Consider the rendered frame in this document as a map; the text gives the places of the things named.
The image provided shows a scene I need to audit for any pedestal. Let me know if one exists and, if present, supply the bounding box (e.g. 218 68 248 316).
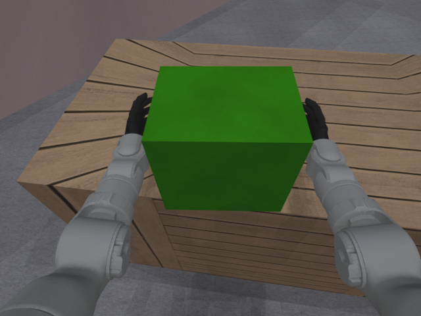
16 39 421 297

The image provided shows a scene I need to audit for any left robot forearm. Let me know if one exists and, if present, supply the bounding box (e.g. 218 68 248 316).
55 134 149 267

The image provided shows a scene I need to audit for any right robot upper arm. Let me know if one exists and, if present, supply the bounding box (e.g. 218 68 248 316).
334 223 421 316

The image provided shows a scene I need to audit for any carton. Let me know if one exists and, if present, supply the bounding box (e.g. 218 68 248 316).
141 66 313 212

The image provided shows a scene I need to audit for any left robot upper arm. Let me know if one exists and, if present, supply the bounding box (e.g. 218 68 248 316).
0 216 131 316

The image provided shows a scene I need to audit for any right robot hand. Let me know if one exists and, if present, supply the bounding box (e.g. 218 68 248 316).
303 98 329 141

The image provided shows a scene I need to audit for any left robot hand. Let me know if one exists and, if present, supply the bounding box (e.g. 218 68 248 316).
125 93 153 136

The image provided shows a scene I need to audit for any right robot forearm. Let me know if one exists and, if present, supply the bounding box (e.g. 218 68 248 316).
306 139 421 270

